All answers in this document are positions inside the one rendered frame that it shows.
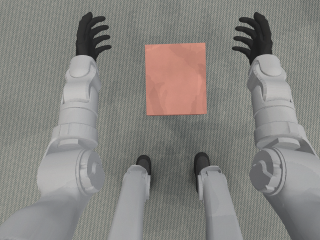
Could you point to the right robot shin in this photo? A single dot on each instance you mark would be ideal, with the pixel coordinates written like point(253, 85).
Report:
point(213, 168)

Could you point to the robot left forearm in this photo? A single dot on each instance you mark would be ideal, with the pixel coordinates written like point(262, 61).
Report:
point(78, 113)

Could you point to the robot right forearm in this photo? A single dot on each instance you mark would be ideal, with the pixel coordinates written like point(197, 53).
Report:
point(273, 107)

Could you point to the right robot hand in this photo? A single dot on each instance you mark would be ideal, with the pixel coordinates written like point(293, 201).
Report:
point(261, 42)

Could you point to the left robot hand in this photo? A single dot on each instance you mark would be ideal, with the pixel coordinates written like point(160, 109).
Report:
point(86, 43)

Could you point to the robot left thigh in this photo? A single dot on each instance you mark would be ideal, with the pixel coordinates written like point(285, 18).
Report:
point(127, 222)

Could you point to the carton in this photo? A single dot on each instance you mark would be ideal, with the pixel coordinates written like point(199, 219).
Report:
point(175, 76)

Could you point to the robot left upper arm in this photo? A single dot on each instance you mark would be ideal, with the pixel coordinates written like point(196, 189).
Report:
point(66, 181)

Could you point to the robot right upper arm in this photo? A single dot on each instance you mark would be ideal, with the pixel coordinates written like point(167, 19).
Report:
point(290, 181)

